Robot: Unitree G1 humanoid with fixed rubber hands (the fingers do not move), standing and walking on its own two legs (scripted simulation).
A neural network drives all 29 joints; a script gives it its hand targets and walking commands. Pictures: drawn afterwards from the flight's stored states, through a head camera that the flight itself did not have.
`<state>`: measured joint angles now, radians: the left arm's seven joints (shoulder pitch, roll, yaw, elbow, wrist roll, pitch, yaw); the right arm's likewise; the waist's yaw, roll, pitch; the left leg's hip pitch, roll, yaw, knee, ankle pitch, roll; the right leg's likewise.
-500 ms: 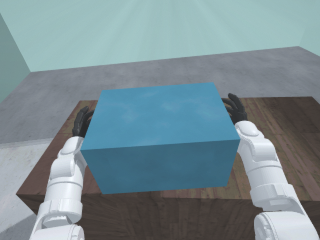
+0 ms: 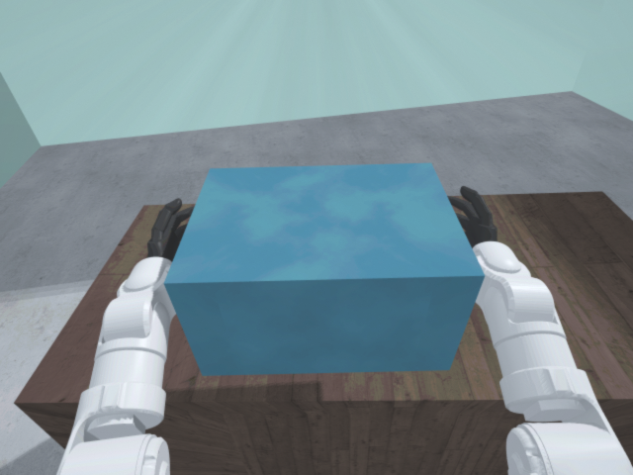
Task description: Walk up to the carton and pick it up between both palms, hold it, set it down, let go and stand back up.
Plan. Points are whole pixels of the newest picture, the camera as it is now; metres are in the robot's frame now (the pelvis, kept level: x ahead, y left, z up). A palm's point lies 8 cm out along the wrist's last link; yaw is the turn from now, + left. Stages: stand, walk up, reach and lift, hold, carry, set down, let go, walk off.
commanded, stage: reach and lift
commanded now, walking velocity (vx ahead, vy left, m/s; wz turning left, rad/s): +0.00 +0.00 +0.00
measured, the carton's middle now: (322, 263) +0.36 +0.02 +0.14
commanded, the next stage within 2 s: hold in 0.12 s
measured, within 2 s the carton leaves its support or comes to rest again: neither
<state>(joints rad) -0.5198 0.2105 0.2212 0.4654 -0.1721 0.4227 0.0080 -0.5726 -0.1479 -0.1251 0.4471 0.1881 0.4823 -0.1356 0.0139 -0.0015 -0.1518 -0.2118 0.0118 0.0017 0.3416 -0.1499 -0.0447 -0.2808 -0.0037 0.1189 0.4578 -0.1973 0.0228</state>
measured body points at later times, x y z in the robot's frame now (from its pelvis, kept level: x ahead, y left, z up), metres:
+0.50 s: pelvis -0.01 +0.00 +0.00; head -0.07 -0.01 +0.45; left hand +0.35 +0.22 +0.17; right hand +0.37 -0.18 +0.17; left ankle +0.02 +0.15 -0.74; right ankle +0.03 -0.13 -0.74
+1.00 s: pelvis -0.01 +0.00 +0.00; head -0.08 -0.02 +0.45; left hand +0.35 +0.22 +0.17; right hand +0.37 -0.18 +0.18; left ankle +0.02 +0.15 -0.74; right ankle +0.03 -0.13 -0.74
